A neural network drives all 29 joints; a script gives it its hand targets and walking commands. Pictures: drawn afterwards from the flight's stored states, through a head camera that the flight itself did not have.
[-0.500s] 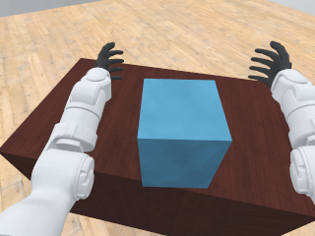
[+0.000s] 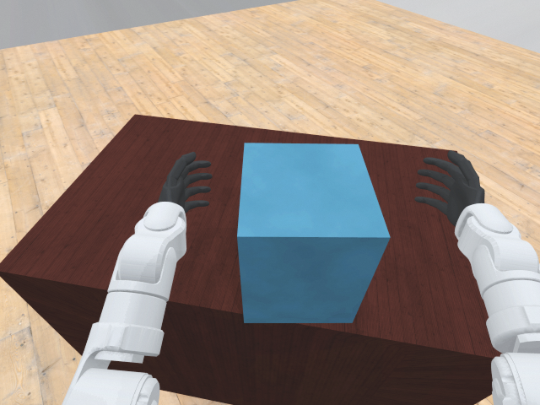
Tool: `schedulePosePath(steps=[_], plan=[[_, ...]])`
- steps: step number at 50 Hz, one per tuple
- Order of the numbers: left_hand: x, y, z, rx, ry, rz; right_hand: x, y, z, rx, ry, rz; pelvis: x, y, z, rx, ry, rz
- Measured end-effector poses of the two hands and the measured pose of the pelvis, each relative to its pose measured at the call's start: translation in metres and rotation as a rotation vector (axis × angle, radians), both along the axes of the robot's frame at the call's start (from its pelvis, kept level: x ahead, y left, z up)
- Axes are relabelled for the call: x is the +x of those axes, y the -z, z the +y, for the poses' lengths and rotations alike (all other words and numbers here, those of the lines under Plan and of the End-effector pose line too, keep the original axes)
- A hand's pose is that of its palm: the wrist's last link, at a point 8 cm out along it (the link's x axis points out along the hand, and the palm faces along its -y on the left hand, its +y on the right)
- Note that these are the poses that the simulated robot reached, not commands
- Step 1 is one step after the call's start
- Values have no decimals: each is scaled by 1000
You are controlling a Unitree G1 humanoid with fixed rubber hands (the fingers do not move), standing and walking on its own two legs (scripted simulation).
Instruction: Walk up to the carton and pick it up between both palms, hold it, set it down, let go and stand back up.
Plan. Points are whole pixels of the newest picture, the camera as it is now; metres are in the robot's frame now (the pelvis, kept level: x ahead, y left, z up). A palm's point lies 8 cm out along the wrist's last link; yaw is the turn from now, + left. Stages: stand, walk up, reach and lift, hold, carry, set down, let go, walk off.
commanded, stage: set down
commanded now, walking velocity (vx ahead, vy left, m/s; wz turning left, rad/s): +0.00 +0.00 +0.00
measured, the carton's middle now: (299, 235) +0.41 -0.06 +0.02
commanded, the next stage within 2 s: none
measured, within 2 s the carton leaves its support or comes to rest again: neither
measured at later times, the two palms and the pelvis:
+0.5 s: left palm (170, 250) +0.34 +0.14 +0.09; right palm (444, 249) +0.33 -0.26 +0.08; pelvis +0.01 -0.01 +0.00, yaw +1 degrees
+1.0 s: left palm (168, 338) +0.24 +0.15 +0.01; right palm (450, 341) +0.22 -0.25 +0.01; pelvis +0.00 +0.01 +0.00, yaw -2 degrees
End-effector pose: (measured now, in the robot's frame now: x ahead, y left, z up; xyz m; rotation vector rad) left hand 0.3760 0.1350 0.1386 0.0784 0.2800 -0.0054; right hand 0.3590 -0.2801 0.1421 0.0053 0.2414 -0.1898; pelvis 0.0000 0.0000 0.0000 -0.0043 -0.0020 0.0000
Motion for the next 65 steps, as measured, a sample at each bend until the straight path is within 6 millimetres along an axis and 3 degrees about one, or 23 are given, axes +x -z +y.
schedulePosePath(steps=[4, 9, 13, 17, 22, 25, 28, 34, 39, 46, 51, 56, 65], plan=[[-1, 8, 9, -2, -56, 18, -11, 18, 2, 5, -31, 31, -7, 1, 0, 11, 25, 8], [-13, 12, 26, -12, -127, -36, -5, 25, 36, 15, -140, -25, -11, 0, -5, 17, 26, 12], [-32, 37, 31, -18, -141, 28, -5, 43, 53, 17, -162, 11, -7, 0, -8, 13, -2, -7], [-43, 59, 26, -27, -126, 73, -7, 51, 44, -5, -105, 9, -2, 0, -10, 9, -20, -6], [-39, 52, 11, -36, -79, -22, -17, 47, 25, -42, -54, -48, 7, 0, -10, 7, -17, -1], [-41, 52, 9, -39, -68, -48, -32, 60, 19, -52, -51, -16, 14, -1, -10, 5, -9, -16], [-51, 68, 16, -32, -77, -8, -54, 81, 19, -45, -47, 40, 19, -2, -9, 3, -3, -30], [-101, 108, 25, -3, -64, 39, -114, 104, 30, -19, -22, 13, 24, -2, -4, -3, -14, -37], [-129, 112, 28, -3, -74, -27, -143, 107, 29, -45, -11, -5, 14, -1, 2, 0, 1, -49], [-132, 114, 13, -27, -72, -21, -140, 116, 33, -24, -62, 24, 2, 1, 8, 8, 28, -56], [-139, 130, 10, -34, -93, 30, -144, 132, 28, -40, -61, 83, 4, 0, 5, 11, 31, -58], [-147, 152, 17, -20, -112, 105, -152, 149, 26, -56, -50, 161, 7, 1, 0, 12, 25, -50], [-147, 164, 42, 22, -116, 152, -147, 163, 47, -47, -66, 196, 21, 0, -1, 4, 11, -36]])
